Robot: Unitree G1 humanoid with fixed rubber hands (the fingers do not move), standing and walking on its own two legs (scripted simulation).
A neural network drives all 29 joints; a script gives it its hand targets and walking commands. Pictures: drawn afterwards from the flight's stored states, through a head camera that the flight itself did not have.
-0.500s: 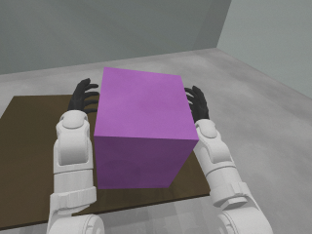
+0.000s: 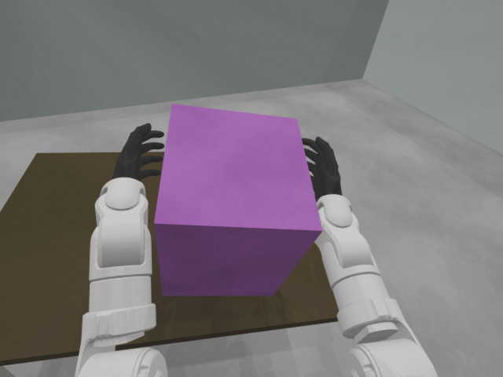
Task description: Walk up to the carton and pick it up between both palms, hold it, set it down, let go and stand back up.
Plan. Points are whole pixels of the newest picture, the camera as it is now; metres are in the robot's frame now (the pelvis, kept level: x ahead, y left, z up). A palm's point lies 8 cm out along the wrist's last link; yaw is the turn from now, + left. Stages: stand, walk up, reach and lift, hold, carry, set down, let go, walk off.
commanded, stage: set down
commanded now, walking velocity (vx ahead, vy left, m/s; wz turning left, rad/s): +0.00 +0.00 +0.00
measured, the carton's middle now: (227, 210) +0.37 +0.03 +0.11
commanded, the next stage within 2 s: none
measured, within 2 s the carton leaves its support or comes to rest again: neither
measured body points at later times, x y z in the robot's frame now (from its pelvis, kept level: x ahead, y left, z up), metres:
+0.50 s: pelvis +0.02 +0.00 +0.00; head +0.01 +0.03 +0.45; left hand +0.39 +0.16 +0.14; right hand +0.39 -0.14 +0.13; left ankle +0.04 +0.11 -0.75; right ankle +0.00 -0.08 -0.75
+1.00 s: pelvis +0.02 +0.00 +0.00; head +0.02 +0.03 +0.45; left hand +0.40 +0.16 +0.10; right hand +0.40 -0.14 +0.11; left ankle +0.04 +0.11 -0.75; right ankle +0.00 -0.08 -0.75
